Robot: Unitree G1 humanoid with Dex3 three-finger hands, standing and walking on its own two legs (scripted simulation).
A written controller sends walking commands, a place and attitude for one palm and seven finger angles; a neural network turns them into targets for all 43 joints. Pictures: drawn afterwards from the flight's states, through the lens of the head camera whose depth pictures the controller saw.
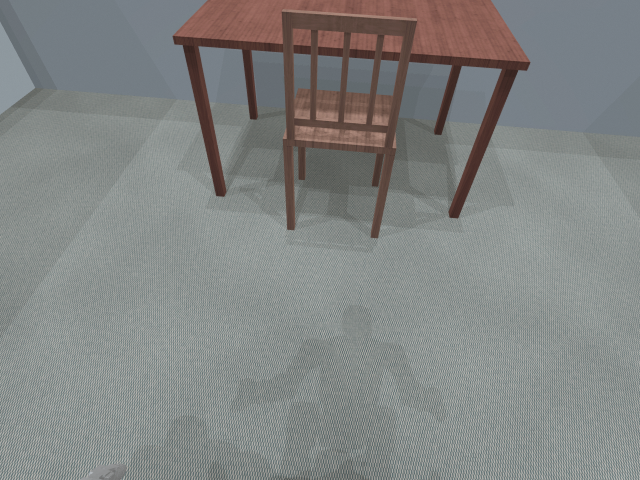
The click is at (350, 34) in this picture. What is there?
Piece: chair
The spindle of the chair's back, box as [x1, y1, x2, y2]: [338, 32, 350, 121]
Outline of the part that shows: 344,32 338,121 343,121 350,33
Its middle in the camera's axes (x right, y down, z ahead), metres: +0.07 -0.50 +1.21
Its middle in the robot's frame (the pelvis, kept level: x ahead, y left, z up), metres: +1.24 -0.01 -0.07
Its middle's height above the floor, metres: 0.70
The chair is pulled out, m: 0.00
